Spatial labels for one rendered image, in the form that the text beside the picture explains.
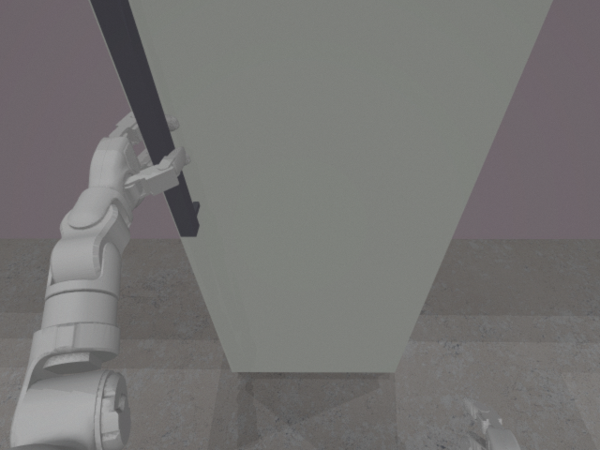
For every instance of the handle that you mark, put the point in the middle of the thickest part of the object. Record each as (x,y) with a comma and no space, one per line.
(122,37)

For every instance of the left robot forearm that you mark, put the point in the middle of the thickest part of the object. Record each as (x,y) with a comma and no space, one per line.
(78,331)

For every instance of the fridge door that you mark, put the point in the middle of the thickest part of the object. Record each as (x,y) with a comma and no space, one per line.
(333,147)

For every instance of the left robot upper arm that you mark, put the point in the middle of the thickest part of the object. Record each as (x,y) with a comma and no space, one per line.
(86,411)

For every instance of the robot left hand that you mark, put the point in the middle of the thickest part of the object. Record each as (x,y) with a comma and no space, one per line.
(115,165)

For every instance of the robot right hand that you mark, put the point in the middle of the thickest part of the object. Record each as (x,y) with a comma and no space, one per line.
(490,424)

